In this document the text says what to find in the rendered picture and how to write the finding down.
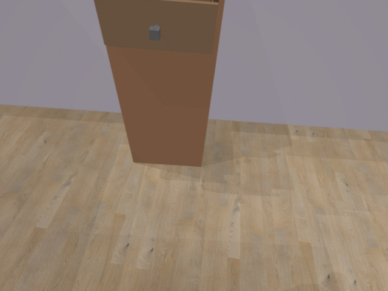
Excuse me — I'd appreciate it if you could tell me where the cabinet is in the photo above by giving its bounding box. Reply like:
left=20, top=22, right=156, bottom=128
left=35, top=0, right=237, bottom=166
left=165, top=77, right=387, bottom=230
left=106, top=0, right=225, bottom=167

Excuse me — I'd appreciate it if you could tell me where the drawer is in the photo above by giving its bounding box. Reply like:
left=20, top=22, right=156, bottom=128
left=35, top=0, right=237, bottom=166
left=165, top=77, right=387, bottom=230
left=94, top=0, right=218, bottom=54

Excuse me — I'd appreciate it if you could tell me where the handle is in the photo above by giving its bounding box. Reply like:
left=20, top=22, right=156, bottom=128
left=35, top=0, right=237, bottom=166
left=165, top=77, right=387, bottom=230
left=149, top=24, right=161, bottom=41

